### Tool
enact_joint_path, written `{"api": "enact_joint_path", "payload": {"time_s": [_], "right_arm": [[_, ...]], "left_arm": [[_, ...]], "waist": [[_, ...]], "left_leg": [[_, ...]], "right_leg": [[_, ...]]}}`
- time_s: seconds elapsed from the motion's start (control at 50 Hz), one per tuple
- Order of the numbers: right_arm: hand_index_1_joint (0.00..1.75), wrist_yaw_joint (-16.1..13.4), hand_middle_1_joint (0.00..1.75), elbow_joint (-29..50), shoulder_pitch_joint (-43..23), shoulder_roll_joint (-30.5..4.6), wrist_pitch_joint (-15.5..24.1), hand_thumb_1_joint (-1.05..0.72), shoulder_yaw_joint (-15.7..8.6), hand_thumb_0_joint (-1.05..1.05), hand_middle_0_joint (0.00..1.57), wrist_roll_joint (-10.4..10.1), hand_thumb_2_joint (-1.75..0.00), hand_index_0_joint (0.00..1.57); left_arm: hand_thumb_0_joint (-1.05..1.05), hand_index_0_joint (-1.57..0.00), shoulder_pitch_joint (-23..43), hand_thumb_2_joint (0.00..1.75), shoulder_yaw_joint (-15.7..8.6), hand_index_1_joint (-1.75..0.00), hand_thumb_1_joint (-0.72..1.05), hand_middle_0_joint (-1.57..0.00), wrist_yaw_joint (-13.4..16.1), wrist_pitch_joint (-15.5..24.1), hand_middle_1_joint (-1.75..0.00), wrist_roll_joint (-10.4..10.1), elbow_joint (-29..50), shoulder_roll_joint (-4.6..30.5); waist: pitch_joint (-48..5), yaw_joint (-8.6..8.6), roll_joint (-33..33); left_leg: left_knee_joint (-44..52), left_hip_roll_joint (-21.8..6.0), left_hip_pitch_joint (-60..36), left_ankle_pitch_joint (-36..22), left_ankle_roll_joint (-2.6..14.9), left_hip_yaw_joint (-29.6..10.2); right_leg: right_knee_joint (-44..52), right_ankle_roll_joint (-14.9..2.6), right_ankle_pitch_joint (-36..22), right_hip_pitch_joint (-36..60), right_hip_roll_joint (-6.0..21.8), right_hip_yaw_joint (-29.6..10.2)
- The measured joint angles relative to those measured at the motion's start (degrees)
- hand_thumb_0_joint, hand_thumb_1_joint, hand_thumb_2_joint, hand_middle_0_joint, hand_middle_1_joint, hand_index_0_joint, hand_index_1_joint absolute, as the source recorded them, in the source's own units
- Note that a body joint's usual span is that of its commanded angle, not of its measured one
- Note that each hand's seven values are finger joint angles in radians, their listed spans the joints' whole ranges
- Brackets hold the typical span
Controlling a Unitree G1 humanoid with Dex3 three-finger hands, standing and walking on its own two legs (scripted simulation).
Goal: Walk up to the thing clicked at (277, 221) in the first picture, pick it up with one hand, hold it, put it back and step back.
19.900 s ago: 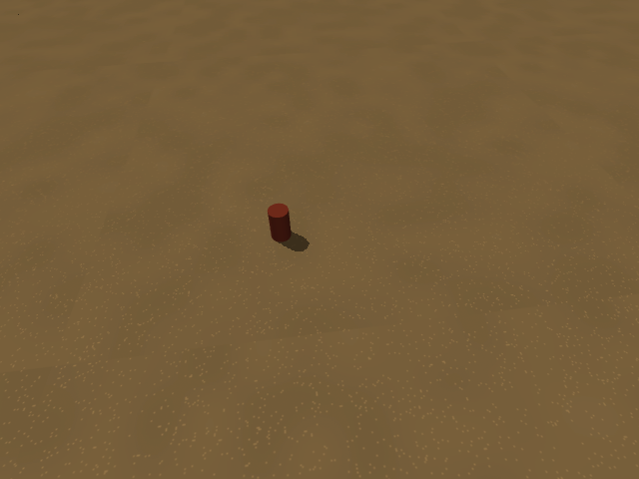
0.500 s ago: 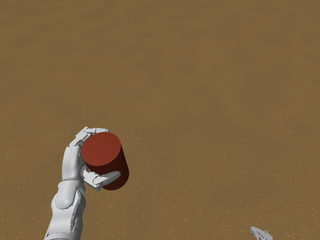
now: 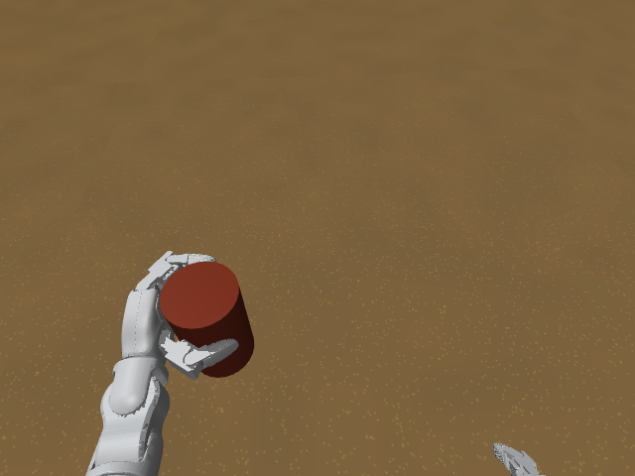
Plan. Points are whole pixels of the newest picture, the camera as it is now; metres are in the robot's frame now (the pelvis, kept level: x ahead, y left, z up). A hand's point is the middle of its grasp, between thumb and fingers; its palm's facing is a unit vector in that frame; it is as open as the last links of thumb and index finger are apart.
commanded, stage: hold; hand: left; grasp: from the side
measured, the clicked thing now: (213, 323) +0.32 +0.16 +0.01
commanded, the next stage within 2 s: crouch in 0.02 s
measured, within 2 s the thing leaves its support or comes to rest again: neither
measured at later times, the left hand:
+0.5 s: hand (208, 334) +0.33 +0.18 -0.02, palm faces +0.12 -0.99 +0.01, open 11.8 cm
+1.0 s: hand (231, 376) +0.36 +0.19 -0.28, palm faces +0.11 -0.99 -0.02, open 11.8 cm
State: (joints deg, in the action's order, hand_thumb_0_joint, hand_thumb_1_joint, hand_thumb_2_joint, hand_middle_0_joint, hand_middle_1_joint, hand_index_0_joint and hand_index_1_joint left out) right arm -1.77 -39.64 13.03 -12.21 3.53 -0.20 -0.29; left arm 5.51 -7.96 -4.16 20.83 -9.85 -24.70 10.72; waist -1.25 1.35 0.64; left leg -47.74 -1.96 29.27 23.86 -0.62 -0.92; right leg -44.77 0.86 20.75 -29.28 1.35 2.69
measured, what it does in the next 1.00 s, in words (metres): lowers itself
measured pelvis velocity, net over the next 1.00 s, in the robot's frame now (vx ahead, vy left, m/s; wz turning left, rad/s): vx -0.06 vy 0.00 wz -0.02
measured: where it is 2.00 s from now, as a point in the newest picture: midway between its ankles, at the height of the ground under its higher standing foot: outside the picture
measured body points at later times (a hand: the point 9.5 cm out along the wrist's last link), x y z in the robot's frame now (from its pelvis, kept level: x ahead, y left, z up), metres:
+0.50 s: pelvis -0.02 +0.00 -0.03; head +0.06 +0.02 +0.41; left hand +0.31 +0.23 -0.02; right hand +0.12 -0.25 -0.13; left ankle +0.01 +0.12 -0.70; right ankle +0.02 -0.13 -0.70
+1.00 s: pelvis -0.06 +0.00 -0.24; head +0.13 +0.02 +0.17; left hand +0.35 +0.25 -0.27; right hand +0.06 -0.26 -0.37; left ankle +0.00 +0.12 -0.70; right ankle +0.02 -0.13 -0.70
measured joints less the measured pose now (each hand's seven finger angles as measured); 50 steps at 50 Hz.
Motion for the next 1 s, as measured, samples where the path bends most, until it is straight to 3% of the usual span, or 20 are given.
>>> {"api": "enact_joint_path", "payload": {"time_s": [0.26, 0.42, 0.68, 1.0], "right_arm": [[0.30, 0.5, 0.30, 0.1, 0.0, -0.1, 0.6, -0.91, 0.0, 0.01, 0.20, -0.1, -0.91, 0.20], [0.30, 1.6, 0.30, 0.2, -1.3, 0.0, 0.9, -0.90, -0.5, 0.01, 0.20, 0.8, -0.90, 0.20], [0.30, 3.7, 0.30, 0.9, -2.3, -2.6, 1.7, -0.90, -1.1, 0.01, 0.20, 2.4, -0.90, 0.20], [0.30, 5.0, 0.30, -2.2, -6.5, -2.2, 0.4, -0.92, 0.3, 0.01, 0.20, 4.3, -0.91, 0.20]], "left_arm": [[-0.01, -0.62, 0.7, 1.05, 0.4, -0.98, -0.60, -0.60, -0.1, 0.2, -0.97, -0.1, -0.8, 0.0], [-0.01, -0.63, 4.0, 1.05, -1.7, -0.97, -0.61, -0.61, 0.4, 4.3, -0.96, 0.6, -7.5, -0.8], [-0.01, -0.63, 13.1, 1.05, -5.9, -0.96, -0.61, -0.61, -4.5, 18.4, -0.96, 0.4, -22.6, 2.7], [-0.01, -0.62, 24.7, 1.05, -12.7, -0.97, -0.61, -0.60, -6.3, 22.1, -0.97, 0.8, -32.2, 6.7]], "waist": [[0.0, -0.12, 0.1], [-0.5, 0.41, -0.8], [-7.6, 2.58, -1.3], [-9.2, 3.81, -0.4]], "left_leg": [[-0.6, 0.1, 0.7, 0.0, 0.15, -0.1], [-5.0, 0.2, 6.9, 1.0, 0.13, -0.2], [-31.6, 0.4, 39.7, 9.6, -0.34, -1.8], [-59.5, 1.0, 71.5, 15.9, -0.45, -2.8]], "right_leg": [[-0.3, 0.13, -0.1, -0.5, 0.1, 0.0], [-5.0, 0.02, 1.1, -6.9, 0.2, 0.0], [-31.5, -0.23, 9.7, -39.4, 0.7, 0.4], [-59.2, -0.67, 15.6, -71.5, 1.2, -0.1]]}}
